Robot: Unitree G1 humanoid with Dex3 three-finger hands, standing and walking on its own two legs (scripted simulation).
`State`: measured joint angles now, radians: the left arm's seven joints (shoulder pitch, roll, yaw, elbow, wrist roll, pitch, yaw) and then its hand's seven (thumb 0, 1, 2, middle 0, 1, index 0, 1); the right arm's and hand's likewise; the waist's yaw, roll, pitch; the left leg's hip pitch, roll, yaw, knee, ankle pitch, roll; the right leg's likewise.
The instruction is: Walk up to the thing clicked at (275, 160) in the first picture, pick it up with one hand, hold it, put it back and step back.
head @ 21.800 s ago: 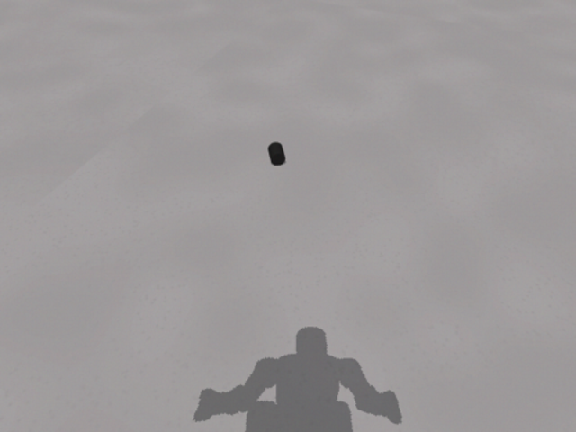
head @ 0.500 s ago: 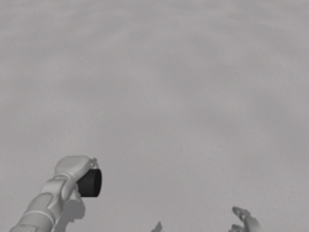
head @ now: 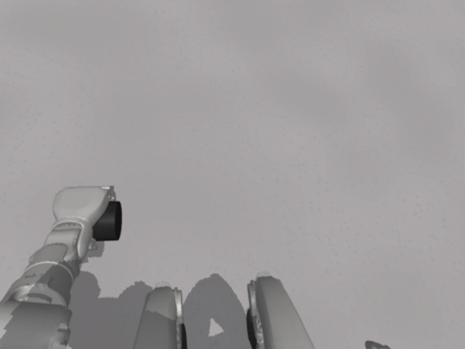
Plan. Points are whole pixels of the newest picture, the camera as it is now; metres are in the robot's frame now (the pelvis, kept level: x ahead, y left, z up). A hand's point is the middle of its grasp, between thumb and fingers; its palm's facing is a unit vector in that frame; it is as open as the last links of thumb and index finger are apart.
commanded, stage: crouch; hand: left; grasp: from above
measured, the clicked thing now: (92, 221) +0.39 +0.24 -0.14
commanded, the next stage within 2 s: lower in 1.22 s
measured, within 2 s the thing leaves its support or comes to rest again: neither
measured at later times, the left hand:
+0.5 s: hand (112, 235) +0.41 +0.26 -0.33, palm faces -0.46 +0.01 -0.89, open 10.7 cm
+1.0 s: hand (119, 235) +0.43 +0.26 -0.41, palm faces -0.49 +0.00 -0.87, open 10.6 cm
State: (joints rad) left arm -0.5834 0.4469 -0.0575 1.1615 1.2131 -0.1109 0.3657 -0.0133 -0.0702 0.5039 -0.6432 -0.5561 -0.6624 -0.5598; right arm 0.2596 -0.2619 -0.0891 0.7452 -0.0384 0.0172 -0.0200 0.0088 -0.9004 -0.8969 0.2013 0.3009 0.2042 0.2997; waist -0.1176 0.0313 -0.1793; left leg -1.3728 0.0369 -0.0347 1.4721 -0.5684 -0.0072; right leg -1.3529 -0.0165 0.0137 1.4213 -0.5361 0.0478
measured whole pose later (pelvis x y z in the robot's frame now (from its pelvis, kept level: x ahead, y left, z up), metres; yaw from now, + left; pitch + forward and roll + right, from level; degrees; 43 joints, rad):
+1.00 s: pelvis -0.03 +0.00 -0.23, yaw -3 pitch +36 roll -7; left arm -0.88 0.69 0.11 1.35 1.30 -0.24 0.36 -0.01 -0.09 0.53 -0.66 -0.54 -0.68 -0.55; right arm 0.19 -0.26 0.00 0.73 -0.12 -0.04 0.12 0.00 -0.92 -0.90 0.20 0.30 0.21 0.30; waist -0.21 0.01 -0.08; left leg -2.20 0.00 -0.13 2.26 -0.70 -0.02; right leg -2.15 0.00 -0.02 2.18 -0.67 0.06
